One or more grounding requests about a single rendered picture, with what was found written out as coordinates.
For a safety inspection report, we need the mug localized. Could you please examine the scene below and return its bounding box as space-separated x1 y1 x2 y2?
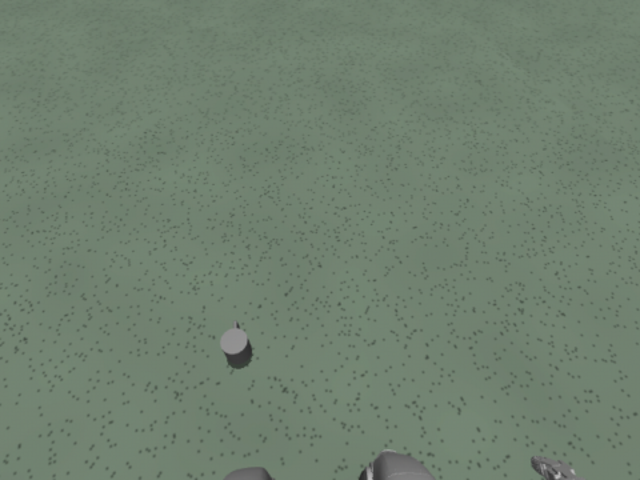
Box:
220 320 252 364

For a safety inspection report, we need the right robot hand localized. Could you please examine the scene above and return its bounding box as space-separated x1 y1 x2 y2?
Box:
531 456 586 480

